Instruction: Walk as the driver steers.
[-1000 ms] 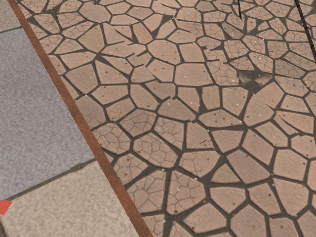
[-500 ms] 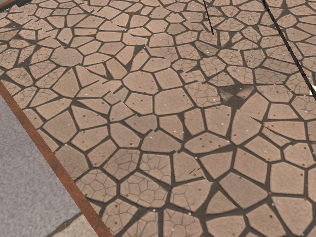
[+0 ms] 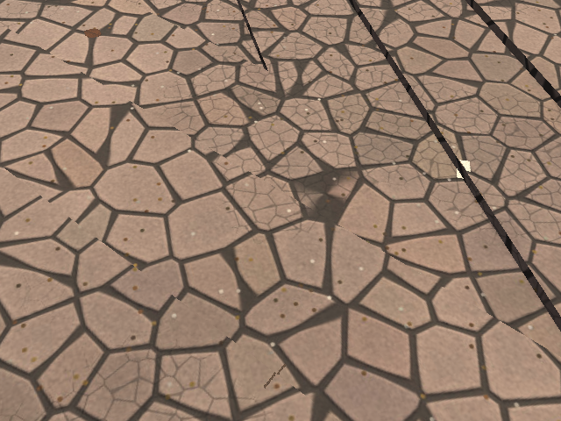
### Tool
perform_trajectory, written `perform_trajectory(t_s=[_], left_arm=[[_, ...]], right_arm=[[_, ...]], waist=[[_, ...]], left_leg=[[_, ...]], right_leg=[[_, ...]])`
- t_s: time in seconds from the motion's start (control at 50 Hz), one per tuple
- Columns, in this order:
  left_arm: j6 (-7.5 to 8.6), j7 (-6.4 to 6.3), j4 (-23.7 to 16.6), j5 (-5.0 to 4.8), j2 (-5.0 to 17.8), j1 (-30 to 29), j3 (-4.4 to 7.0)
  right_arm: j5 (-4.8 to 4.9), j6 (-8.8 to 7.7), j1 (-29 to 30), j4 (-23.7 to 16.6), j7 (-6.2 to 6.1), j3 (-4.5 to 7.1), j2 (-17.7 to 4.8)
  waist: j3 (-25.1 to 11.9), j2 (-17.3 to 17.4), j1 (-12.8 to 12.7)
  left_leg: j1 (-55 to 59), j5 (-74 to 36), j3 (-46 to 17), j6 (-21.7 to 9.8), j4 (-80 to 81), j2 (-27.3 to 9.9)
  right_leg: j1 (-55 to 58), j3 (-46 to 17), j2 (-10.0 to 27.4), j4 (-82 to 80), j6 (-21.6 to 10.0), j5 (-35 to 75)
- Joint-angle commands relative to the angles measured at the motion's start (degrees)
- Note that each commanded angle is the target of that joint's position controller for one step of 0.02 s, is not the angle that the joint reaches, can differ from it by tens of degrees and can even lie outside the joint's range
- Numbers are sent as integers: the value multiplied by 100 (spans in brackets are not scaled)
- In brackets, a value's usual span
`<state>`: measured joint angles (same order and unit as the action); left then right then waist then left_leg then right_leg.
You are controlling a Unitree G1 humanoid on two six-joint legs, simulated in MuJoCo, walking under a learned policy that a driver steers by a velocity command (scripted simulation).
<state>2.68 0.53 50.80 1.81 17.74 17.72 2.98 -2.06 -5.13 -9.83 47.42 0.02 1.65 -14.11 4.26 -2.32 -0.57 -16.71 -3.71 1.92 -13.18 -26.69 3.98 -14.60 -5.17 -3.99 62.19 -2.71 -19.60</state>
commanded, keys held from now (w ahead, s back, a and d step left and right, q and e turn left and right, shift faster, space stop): w+q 0.78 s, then w+e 0.04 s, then e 0.18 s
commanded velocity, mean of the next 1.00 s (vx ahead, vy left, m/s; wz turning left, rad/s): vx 0.47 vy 0.00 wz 0.36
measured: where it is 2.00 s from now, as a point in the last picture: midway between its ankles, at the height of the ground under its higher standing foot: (231, 371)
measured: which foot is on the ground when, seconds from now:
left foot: down 0.00-0.28, up 0.30-0.76, down 0.78-1.00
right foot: up 0.00-0.26, down 0.28-0.78, up 0.80-1.00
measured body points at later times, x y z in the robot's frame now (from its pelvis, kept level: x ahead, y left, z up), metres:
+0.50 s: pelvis +0.26 -0.04 -0.02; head +0.28 -0.06 +0.43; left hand +0.26 +0.23 -0.14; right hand +0.38 -0.30 -0.16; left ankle +0.23 +0.09 -0.68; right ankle +0.27 -0.14 -0.76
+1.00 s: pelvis +0.45 +0.10 -0.02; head +0.48 +0.13 +0.43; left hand +0.38 +0.34 -0.17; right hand +0.65 -0.09 -0.14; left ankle +0.45 +0.14 -0.76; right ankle +0.53 -0.04 -0.69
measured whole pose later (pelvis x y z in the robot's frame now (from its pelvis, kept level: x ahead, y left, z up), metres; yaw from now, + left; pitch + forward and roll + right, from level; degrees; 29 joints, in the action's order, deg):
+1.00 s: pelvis +0.45 +0.10 -0.02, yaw +26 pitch -1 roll -1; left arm 1.3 0.6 51.4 1.1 13.8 15.9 2.6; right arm -0.9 -3.0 -11.6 50.2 -0.1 1.8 -12.6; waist 5.4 -1.5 -1.6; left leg -10.7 10.2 6.2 -7.0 -21.2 3.9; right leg -28.8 -0.3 3.5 60.3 -0.5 -17.3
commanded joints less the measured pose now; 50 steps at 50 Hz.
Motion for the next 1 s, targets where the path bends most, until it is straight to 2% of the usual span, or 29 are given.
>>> perform_trajectory(t_s=[0.02, 0.04, 0.08, 0.14, 0.22, 0.26, 0.28, 0.3, 0.32, 0.34, 0.36, 0.38, 0.4, 0.42, 0.48, 0.54, 0.6, 0.66, 0.7, 0.72, 0.76, 0.78, 0.8, 0.82, 0.84, 0.86, 0.88, 0.92, 1.0], left_arm=[[50, 63, -398, 142, 339, -115, 17], [56, 68, -478, 166, 255, -330, -22], [84, 102, -617, 142, 125, -715, -113], [140, 128, -802, 27, 27, -1191, -247], [178, 57, -861, -5, 364, -1390, -198], [280, 26, -635, 48, 500, -820, -136], [379, 5, -457, 142, 647, -207, -83], [417, -20, -392, 259, 973, 522, -18], [282, -65, -441, 154, 1012, 529, 16], [217, -96, -423, 27, 951, 330, 85], [231, -84, -543, 20, 539, -57, -4], [247, -82, -583, 33, 376, -276, -57], [269, -96, -530, 35, 381, -252, -47], [306, -111, -478, -10, 310, -210, -43], [409, -114, -339, -82, 216, -44, -11], [403, -98, -180, -72, 88, 216, 4], [370, -99, -104, -45, 144, 252, 36], [336, -123, -15, -36, 384, 390, 115], [268, -140, 68, -35, 493, 552, 153], [225, -148, 104, -37, 557, 609, 166], [115, -163, 150, -38, 749, 701, 213], [63, -161, 112, -46, 767, 685, 205], [54, -129, -29, -3, 443, 875, 102], [82, 11, -394, -14, -188, 1085, -42], [89, -15, -386, -31, 420, 325, 104], [128, -9, -416, -181, 315, 131, 81], [140, -27, -246, -203, 175, 279, 35], [-58, -34, 63, -49, 71, 759, 28], [-259, 26, 214, -72, -85, 858, 78]], right_arm=[[132, -169, -910, 255, -12, 189, -638], [170, -194, -1017, 380, -15, 197, -629], [157, -158, -993, 447, -49, 226, -697], [121, -90, -894, 495, -51, 279, -787], [156, -46, -1133, 556, -29, 380, -942], [135, 1, -1253, 571, -39, 411, -902], [152, 7, -1330, 572, -28, 376, -689], [239, 19, -1593, 437, -53, 276, -209], [260, 95, -2276, 543, -164, 274, -290], [171, 197, -2118, 536, -184, 308, -490], [103, 258, -1653, 483, -102, 344, -659], [83, 292, -1409, 419, 3, 377, -684], [54, 343, -1315, 354, 87, 369, -597], [43, 401, -1159, 310, 148, 356, -515], [18, 505, -700, 99, 229, 323, -349], [18, 525, -122, -169, 304, 264, -247], [29, 503, 503, -444, 407, 165, -147], [8, 502, 1009, -683, 460, 122, -225], [-22, 503, 1172, -776, 454, 131, -322], [-49, 504, 1152, -799, 432, 147, -371], [-71, 468, 498, -643, 374, 233, -534], [-110, 415, -383, -353, 309, 334, -702], [-178, 377, -1318, -119, 201, 483, -1147], [-27, 387, -1228, -219, 111, 534, -1654], [113, 442, -1331, -188, 36, 496, -1429], [121, 405, -905, -135, -29, 417, -1185], [112, 332, -644, -111, -36, 319, -852], [129, 202, -219, -99, -46, 185, -491], [126, 48, -231, 58, -53, 154, -552]], waist=[[-394, 960, 218], [-389, 856, 186], [-301, 657, 111], [-203, 688, 80], [-32, 464, 115], [-94, 139, -85], [-325, -221, -327], [-1001, -1056, -378], [-1188, -809, -89], [-1120, -830, -142], [-631, -484, -113], [-401, -472, -59], [-352, -681, 6], [-268, -607, 46], [-262, -334, 124], [-253, -265, 64], [-79, -264, -11], [60, -248, -102], [96, -236, -141], [46, -258, -105], [-406, -285, 182], [-907, -71, 562], [-1623, 649, 843], [-2115, 1824, 459], [-1711, 719, 762], [-990, 618, 514], [-677, 355, 262], [-608, 377, -117], [-544, 556, -296]], left_leg=[[1392, -1195, -2032, -223, 1291, -1399], [1357, -1193, -1979, -270, 1311, -1361], [973, -1066, -1874, -340, 1433, -1337], [-12, -485, -1571, -60, 1504, -1050], [-329, 603, -1940, 231, 1208, -1028], [-371, 1091, -1862, 382, 201, -687], [-652, 1596, -1511, 494, -1014, -249], [-1345, 3439, -959, 696, -2930, 150], [-1871, 3587, -712, 794, -3615, 87], [-2170, 3256, -626, 895, -4040, -161], [-2239, 2820, -647, 964, -4098, -424], [-2181, 2511, -598, 1010, -4064, -548], [-2079, 2342, -562, 1059, -4037, -686], [-1983, 2177, -576, 1085, -3932, -772], [-2234, 1711, -500, 1101, -3852, -804], [-2571, 1272, -366, 1088, -3400, -850], [-2303, 699, -163, 1050, -2310, -863], [-1849, 834, 171, 890, -1480, -803], [-1599, 1217, 398, 721, -1138, -668], [-1348, 1487, 527, 612, -1003, -515], [-396, 1882, 693, 353, -717, -68], [766, 1744, 627, 169, -355, 130], [2397, 2582, -904, -152, -106, -956], [3654, 2681, -3918, -828, 684, -2614], [3192, 1446, -3734, -664, 1069, -2594], [2499, -274, -2548, -528, 933, -2422], [1823, -1782, -1777, -320, 890, -2155], [1007, -2667, -801, 51, 1016, -1799], [665, -3142, 98, 272, 1203, -1511]], right_leg=[[-1385, -22, 439, -395, 184, 193], [-1443, 13, 524, -715, 280, 270], [-1340, 155, 643, -1439, 471, 577], [-360, 278, 653, -2649, 530, 1859], [357, 208, 734, -3314, 482, 2484], [989, 232, 741, -3726, 453, 2301], [1605, 82, 960, -3920, 398, 2054], [2575, -1056, 2344, -3679, 153, 2854], [2704, -1885, 3003, -3764, -232, 3052], [2298, -2316, 2932, -4317, -621, 1245], [1722, -1951, 2563, -4722, -593, 503], [1362, -1496, 2339, -4883, -540, 692], [1128, -1195, 2296, -4938, -584, 1173], [942, -885, 2178, -5062, -554, 1339], [1064, -232, 2070, -5187, -563, 2323], [1319, 381, 1976, -5217, -575, 2782], [1202, 904, 1861, -5291, -509, 2634], [1267, 1226, 1961, -5299, -441, 2643], [1507, 1431, 2018, -5044, -388, 3121], [1622, 1576, 2025, -4727, -351, 3892], [1760, 1827, 1978, -3361, -283, 5341], [1322, 1981, 1849, -2107, -152, 5071], [-12, 1960, 1698, -388, 4, 2959], [-2203, 1516, 626, 1262, 315, -1458], [-2559, 674, 672, 1378, 295, -939], [-2472, 614, 892, 1146, 241, -364], [-2007, 549, 1013, 707, 218, -187], [-1101, 437, 999, 181, 238, -105], [-880, 482, 624, -275, 196, 772]])
Velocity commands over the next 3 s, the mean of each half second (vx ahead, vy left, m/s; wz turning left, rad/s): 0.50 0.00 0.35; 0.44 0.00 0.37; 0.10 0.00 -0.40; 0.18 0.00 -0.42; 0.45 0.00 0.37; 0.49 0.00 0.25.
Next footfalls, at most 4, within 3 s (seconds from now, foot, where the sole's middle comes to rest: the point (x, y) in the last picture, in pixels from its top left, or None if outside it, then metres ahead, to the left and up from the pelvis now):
0.28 right None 0.31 -0.14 -0.80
0.78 left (219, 410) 0.48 0.16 -0.80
1.30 right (255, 344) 0.65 0.09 -0.80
1.72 left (178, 364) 0.60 0.27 -0.80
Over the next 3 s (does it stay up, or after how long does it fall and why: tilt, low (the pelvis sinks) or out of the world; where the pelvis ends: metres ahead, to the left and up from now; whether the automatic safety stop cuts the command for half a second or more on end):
stays up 1.02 0.27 -0.06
